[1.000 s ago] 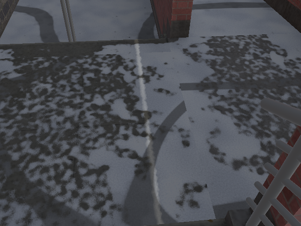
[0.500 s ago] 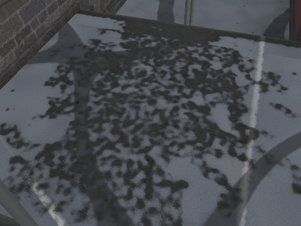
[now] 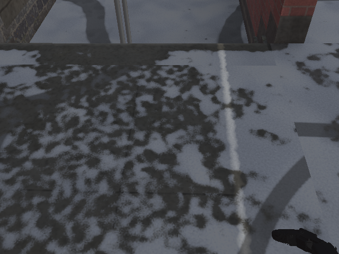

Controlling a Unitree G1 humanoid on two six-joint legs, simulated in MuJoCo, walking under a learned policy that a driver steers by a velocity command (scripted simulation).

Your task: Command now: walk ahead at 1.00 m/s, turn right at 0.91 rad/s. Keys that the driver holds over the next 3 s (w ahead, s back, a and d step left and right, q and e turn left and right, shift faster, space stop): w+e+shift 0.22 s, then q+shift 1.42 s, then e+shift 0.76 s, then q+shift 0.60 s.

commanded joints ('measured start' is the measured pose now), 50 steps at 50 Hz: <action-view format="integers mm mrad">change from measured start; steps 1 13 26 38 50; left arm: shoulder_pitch -4 -472 -373 -559 -519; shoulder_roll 119 11 138 183 179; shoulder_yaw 14 -23 0 50 60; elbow -12 -329 -270 -261 -297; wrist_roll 48 34 -21 -50 -21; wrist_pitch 8 58 -8 39 60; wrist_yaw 2 -67 -3 60 48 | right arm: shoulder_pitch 105 405 445 261 176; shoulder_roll -97 -37 -119 -130 -244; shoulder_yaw -32 -30 -49 -89 -120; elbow -32 183 83 -101 -242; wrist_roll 27 -3 74 50 42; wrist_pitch -37 -71 14 102 93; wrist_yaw -26 -45 -48 4 -55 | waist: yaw -88 -89 -75 -199 -131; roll -47 115 -7 -140 83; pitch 122 196 -192 -80 -140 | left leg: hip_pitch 302 202 -194 127 385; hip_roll -38 218 31 67 134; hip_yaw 52 -67 -16 117 -320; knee -235 -355 788 181 -242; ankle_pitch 13 -98 -858 -381 -361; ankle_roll -4 106 -41 -7 215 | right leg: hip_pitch -171 -713 210 -150 -591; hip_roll -89 -294 -565 -518 -205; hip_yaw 215 -110 51 -363 -95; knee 68 279 -491 -629 161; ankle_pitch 849 683 1598 1014 502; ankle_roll -63 81 -149 11 179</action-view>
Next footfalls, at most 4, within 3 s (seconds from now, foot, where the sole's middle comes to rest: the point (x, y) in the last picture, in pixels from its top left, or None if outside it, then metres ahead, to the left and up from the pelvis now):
0.08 left None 0.23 0.14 -0.86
0.42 right None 0.53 -0.11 -0.86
0.84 left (171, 229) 0.67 0.15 -0.86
1.34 right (213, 219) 0.75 -0.03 -0.86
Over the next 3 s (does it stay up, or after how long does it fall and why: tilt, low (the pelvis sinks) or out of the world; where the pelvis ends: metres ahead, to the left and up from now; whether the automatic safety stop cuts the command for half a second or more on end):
stays up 0.62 0.08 -0.09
